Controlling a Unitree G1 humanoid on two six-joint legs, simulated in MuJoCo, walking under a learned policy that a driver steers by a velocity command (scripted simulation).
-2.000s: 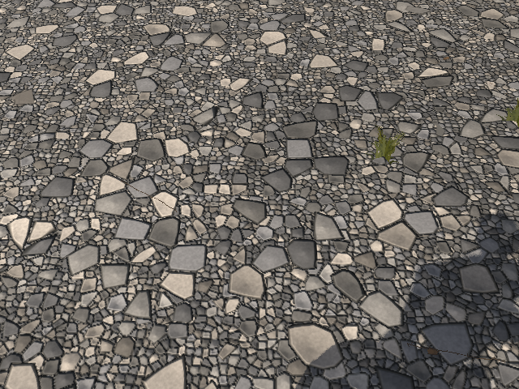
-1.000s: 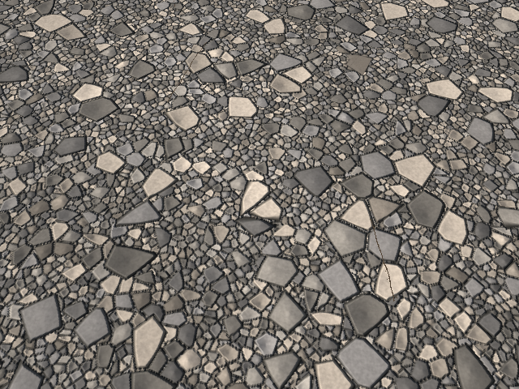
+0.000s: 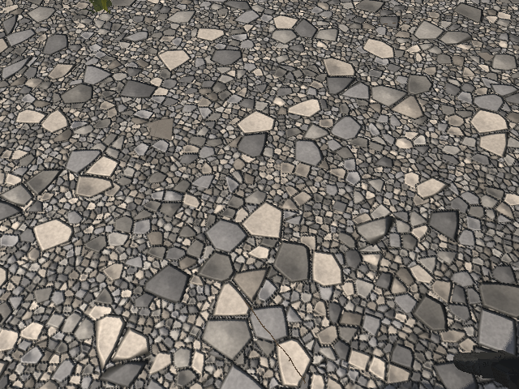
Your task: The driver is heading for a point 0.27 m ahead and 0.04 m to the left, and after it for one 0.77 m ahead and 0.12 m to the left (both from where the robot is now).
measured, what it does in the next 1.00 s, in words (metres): walks ahead, turning left: right foot, then left foot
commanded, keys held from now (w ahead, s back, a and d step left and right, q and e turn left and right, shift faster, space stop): w+shift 0.04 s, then shift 0.30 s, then q+shift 0.66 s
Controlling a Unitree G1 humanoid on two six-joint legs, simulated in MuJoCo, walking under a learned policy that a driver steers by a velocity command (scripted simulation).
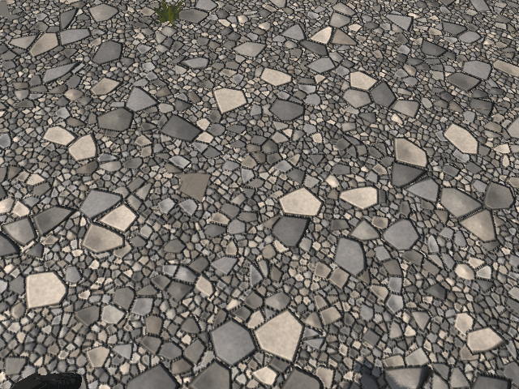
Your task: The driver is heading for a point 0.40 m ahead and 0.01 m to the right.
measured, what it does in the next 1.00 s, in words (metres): steps on the spot: right foot, then left foot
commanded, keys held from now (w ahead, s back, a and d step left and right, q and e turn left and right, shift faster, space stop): q+shift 0.22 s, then shift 0.48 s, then e+shift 0.30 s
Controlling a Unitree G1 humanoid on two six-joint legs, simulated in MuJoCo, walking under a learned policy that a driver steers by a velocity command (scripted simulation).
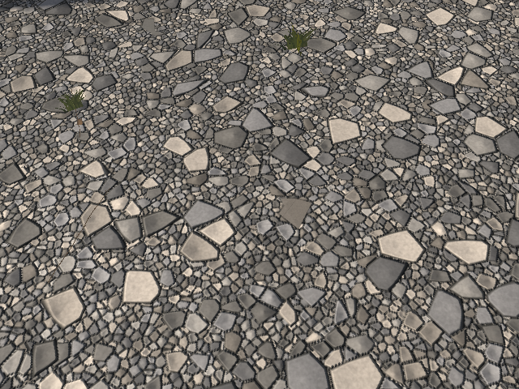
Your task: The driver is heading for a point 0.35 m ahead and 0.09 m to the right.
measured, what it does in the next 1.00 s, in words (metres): steps on the spot, turning right: right foot, then left foot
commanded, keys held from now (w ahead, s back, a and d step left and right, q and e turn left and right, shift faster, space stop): e+shift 0.42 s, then shift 0.44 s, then w+shift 0.14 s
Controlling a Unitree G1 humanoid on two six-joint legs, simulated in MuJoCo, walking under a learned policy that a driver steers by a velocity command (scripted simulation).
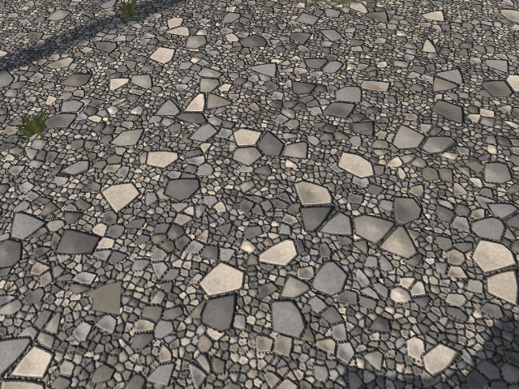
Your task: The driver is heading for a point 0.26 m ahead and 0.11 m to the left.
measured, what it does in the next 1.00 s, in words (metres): walks ahead: left foot, then right foot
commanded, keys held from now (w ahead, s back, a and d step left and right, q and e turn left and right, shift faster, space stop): w+shift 0.06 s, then w+q+shift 0.06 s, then shift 0.88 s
